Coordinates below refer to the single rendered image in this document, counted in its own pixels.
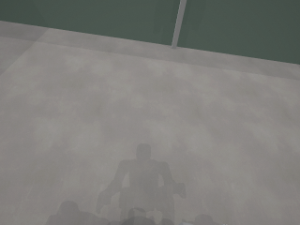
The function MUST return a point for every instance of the panel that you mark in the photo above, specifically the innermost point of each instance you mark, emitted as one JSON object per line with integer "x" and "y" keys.
{"x": 178, "y": 24}

